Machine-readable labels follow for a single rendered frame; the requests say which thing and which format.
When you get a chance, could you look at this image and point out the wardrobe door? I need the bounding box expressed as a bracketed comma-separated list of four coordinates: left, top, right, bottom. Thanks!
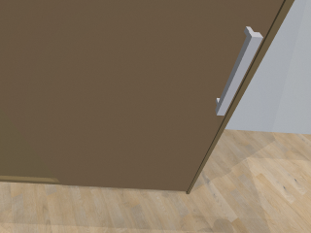
[0, 0, 284, 191]
[0, 108, 56, 179]

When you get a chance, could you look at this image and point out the handle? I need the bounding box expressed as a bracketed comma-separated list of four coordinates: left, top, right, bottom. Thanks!
[215, 26, 263, 116]

